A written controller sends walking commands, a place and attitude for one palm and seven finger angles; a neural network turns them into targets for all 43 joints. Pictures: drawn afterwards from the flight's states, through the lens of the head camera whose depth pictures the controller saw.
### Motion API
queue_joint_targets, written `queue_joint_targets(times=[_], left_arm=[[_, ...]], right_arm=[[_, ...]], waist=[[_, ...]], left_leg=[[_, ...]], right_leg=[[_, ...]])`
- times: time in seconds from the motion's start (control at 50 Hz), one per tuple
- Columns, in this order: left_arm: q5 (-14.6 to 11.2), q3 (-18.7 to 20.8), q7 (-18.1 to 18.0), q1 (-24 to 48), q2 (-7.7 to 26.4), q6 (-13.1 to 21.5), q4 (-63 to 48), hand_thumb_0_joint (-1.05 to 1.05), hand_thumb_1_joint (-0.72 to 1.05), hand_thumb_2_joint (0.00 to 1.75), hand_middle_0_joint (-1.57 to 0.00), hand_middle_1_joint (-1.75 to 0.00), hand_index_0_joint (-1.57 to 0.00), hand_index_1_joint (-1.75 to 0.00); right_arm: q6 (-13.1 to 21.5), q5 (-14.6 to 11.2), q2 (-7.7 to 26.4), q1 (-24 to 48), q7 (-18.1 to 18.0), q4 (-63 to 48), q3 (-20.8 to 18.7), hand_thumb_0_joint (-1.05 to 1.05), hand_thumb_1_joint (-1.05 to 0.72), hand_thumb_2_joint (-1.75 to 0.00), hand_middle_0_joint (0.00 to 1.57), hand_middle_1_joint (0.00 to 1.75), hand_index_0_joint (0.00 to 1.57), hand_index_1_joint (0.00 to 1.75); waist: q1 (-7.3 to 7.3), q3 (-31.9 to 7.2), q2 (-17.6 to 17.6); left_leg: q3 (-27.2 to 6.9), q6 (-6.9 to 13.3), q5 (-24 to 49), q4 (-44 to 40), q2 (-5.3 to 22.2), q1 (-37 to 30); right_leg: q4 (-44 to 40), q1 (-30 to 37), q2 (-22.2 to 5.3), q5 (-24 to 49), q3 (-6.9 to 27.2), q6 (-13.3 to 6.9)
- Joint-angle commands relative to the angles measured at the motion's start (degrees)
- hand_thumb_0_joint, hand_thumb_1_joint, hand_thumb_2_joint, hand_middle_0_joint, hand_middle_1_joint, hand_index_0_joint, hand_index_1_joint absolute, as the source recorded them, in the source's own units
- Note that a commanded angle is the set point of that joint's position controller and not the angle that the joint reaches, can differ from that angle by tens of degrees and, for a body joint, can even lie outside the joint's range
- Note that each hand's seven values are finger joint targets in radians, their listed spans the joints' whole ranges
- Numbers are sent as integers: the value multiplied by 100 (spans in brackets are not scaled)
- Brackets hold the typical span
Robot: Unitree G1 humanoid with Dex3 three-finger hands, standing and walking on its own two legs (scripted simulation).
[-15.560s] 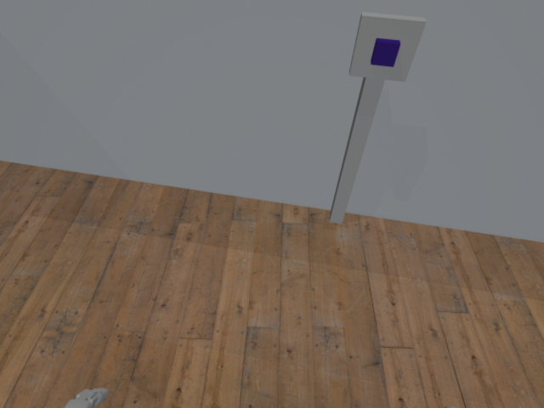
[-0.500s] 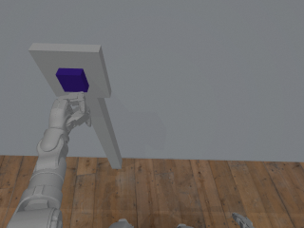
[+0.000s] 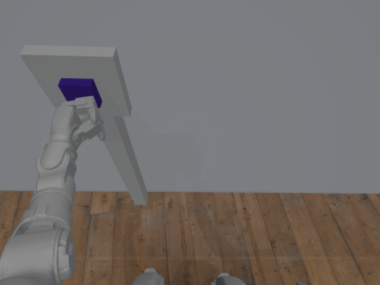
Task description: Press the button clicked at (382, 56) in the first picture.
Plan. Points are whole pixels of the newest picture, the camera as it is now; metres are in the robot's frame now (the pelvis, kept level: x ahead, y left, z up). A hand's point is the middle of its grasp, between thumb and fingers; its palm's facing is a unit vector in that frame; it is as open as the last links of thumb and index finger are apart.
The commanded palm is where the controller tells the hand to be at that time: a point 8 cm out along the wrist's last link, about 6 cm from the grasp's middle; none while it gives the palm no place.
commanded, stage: press the button with the knuckle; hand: left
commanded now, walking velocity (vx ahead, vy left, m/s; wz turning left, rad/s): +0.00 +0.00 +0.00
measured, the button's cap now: (82, 91) +0.49 +0.23 +0.11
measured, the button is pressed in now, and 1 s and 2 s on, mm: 4 8 0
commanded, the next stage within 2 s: hold the button down briefly in 0.34 s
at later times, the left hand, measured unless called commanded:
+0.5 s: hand (98, 120) +0.44 +0.20 +0.07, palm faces -0.02 -1.00 -0.04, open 2.8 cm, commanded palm +0.46 +0.24 +0.08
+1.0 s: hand (98, 122) +0.44 +0.19 +0.07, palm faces +0.00 -1.00 -0.03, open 2.8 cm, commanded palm +0.41 +0.24 +0.08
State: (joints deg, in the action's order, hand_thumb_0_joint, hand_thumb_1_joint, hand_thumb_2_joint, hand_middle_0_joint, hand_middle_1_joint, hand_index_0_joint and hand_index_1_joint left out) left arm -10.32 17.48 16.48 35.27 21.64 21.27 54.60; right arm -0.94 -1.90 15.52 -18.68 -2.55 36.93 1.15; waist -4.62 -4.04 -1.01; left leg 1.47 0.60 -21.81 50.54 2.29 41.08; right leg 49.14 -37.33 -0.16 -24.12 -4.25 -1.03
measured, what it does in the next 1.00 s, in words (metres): stands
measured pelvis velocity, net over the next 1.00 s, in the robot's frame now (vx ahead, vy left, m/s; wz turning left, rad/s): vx -0.03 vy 0.01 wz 0.01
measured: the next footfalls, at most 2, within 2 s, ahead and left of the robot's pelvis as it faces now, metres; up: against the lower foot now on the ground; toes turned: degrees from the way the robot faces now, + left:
none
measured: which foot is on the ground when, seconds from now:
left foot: down 0.00-1.00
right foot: down 0.00-1.00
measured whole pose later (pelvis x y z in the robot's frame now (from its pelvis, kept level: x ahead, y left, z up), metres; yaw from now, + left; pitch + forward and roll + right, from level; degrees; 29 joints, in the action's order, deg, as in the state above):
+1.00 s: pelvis -0.03 +0.01 -0.01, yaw +0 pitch +14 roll -2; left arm -8.2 16.5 13.6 45.4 24.6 22.1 63.5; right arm 2.4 -1.2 15.8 -21.1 -1.8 38.1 1.9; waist -6.5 -4.4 -1.2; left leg 0.2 1.0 -20.5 54.9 2.1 49.0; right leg 53.0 -44.5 -0.3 -22.8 -5.2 -1.0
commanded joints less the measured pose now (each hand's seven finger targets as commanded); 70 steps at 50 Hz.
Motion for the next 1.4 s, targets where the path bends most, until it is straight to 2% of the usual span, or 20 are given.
queue_joint_targets(times=[0.0, 0.12, 0.18, 0.22, 0.28, 0.36, 0.52, 0.56, 0.72, 0.76, 0.82, 0.88, 0.94, 1.02, 1.06, 1.18, 1.22, 1.28, 1.3, 1.38], left_arm=[[-31, 266, -73, 3202, 1477, 382, -938, 0, 90, 90, -130, -150, -130, -150], [-3, 250, -80, 3643, 1536, 376, -469, 0, 90, 90, -130, -150, -130, -150], [20, 151, -101, 3959, 1486, 384, -444, 0, 90, 90, -130, -150, -130, -150], [37, 191, -138, 4132, 1576, 390, -374, 0, 90, 90, -130, -150, -130, -150], [41, 69, -159, 4341, 1491, 345, -198, 0, 90, 90, -130, -150, -130, -150], [88, 38, -200, 4617, 1541, 361, -203, 0, 90, 90, -130, -150, -130, -150], [103, -75, -289, 4919, 1540, 330, -130, 0, 90, 90, -130, -150, -130, -150], [138, -131, -313, 4998, 1515, 360, -230, 0, 90, 90, -130, -150, -130, -150], [145, -255, -434, 5072, 1342, 374, -278, 0, 90, 90, -130, -150, -130, -150], [173, -60, -435, 4869, 1543, 378, -188, 0, 90, 90, -130, -150, -130, -150], [177, -145, -390, 4690, 1331, 428, -317, 0, 90, 90, -130, -150, -130, -150], [134, -53, -361, 4381, 1356, 416, -309, 0, 90, 90, -130, -150, -130, -150], [118, 7, -331, 4023, 1345, 472, -616, 0, 90, 90, -130, -150, -130, -150], [13, -76, -275, 3357, 1091, 484, -972, 0, 90, 90, -130, -150, -130, -150], [4, 51, -281, 3144, 1238, 462, -1068, 0, 90, 90, -130, -150, -130, -150], [-97, 70, -302, 2123, 1070, 372, -1701, 0, 90, 90, -130, -150, -130, -150], [-147, 188, -320, 1313, 1084, 314, -1929, 0, 90, 90, -130, -150, -130, -150], [-211, 309, -342, 797, 1126, 208, -2348, 0, 90, 90, -130, -150, -130, -150], [-243, 155, -314, 498, 884, 155, -2507, 0, 90, 90, -130, -150, -130, -150], [-357, 65, -282, -24, 693, 131, -3361, 0, 90, 90, -130, -150, -130, -150]], right_arm=[[188, 7, 881, -420, -101, -424, -284, 0, -90, -90, 20, 30, 20, 30], [188, 19, 922, -537, -91, -365, -264, 0, -90, -90, 20, 30, 20, 30], [210, 17, 927, -562, -81, -334, -258, 0, -90, -90, 20, 30, 20, 30], [223, 21, 952, -610, -89, -307, -264, 0, -90, -90, 20, 30, 20, 30], [268, 8, 961, -629, -95, -269, -239, 0, -90, -90, 20, 30, 20, 30], [331, 20, 983, -690, -103, -243, -235, 0, -90, -90, 20, 30, 20, 30], [472, 23, 1034, -755, -118, -227, -199, 0, -90, -90, 20, 30, 20, 30], [506, 28, 1042, -771, -112, -224, -211, 0, -90, -90, 20, 30, 20, 30], [614, 56, 1080, -791, -107, -186, -210, 0, -90, -90, 20, 30, 20, 30], [605, 62, 1090, -823, -102, -204, -227, 0, -90, -90, 20, 30, 20, 30], [597, 78, 1041, -796, -53, -250, -247, 0, -90, -90, 20, 30, 20, 30], [542, 60, 1041, -745, -32, -289, -260, 0, -90, -90, 20, 30, 20, 30], [503, 49, 991, -687, -6, -393, -274, 0, -90, -90, 20, 30, 20, 30], [422, 14, 928, -554, 10, -541, -283, 0, -90, -90, 20, 30, 20, 30], [373, -10, 932, -516, -3, -549, -302, 0, -90, -90, 20, 30, 20, 30], [314, -32, 852, -310, 3, -770, -292, 0, -90, -90, 20, 30, 20, 30], [299, -32, 835, -242, 28, -907, -292, 0, -90, -90, 20, 30, 20, 30], [259, -45, 806, -143, 36, -990, -310, 0, -90, -90, 20, 30, 20, 30], [265, -56, 769, -95, 52, -1068, -298, 0, -90, -90, 20, 30, 20, 30], [306, -62, 725, 32, 54, -1142, -329, 0, -90, -90, 20, 30, 20, 30]], waist=[[-303, -1998, -304], [-463, -2011, -87], [-513, -2008, -395], [-581, -2045, -142], [-667, -1918, -281], [-681, -2075, -503], [-776, -1987, -425], [-762, -2132, -647], [-822, -2042, -528], [-720, -2169, -438], [-656, -2268, -645], [-597, -2055, -404], [-427, -2334, -549], [-308, -2237, -401], [-260, -2111, -290], [-40, -2132, -252], [137, -2177, -218], [168, -2013, 19], [186, -1969, -64], [194, -2035, -186]], left_leg=[[-306, 130, 869, -487, -156, -1387], [-373, 155, 712, -398, -130, -1200], [-395, 136, 560, -381, -134, -1229], [-432, 158, 411, -349, -123, -1108], [-435, 153, 111, -366, -128, -1029], [-505, 133, -38, -352, -119, -1111], [-557, 154, -628, -393, -124, -817], [-606, 128, -640, -425, -117, -1026], [-681, 131, -883, -500, -97, -1087], [-640, 121, -746, -465, -117, -1031], [-617, 114, -438, -435, -132, -1235], [-587, 113, -439, -475, -116, -1120], [-522, 109, -111, -464, -138, -1274], [-457, 113, 226, -507, -133, -1385], [-436, 106, 274, -546, -125, -1346], [-348, 100, 814, -635, -150, -1539], [-292, 97, 1074, -658, -172, -1547], [-211, 112, 1288, -701, -167, -1446], [-159, 115, 1403, -725, -185, -1480], [-149, 102, 1889, -713, -164, -1813]], right_leg=[[-703, 184, 158, 1188, 368, 25], [-668, -19, 197, 973, 355, 35], [-662, -239, 187, 783, 352, 33], [-653, -256, 203, 645, 360, 43], [-685, -456, 200, 393, 367, 57], [-614, -654, 207, 248, 347, 32], [-597, -782, 203, -145, 363, 39], [-565, -893, 196, -142, 331, 25], [-561, -1048, 193, -221, 292, 20], [-567, -864, 199, -184, 311, 10], [-536, -837, 208, -4, 278, -27], [-594, -745, 210, -6, 268, -13], [-569, -471, 215, 181, 280, -32], [-627, -240, 239, 434, 254, -33], [-655, -125, 237, 506, 242, -21], [-687, 348, 234, 1063, 234, -36], [-690, 635, 228, 1351, 248, -45], [-721, 898, 215, 1744, 269, -2], [-731, 971, 211, 1912, 261, 0], [-707, 1061, 207, 2357, 235, 7]])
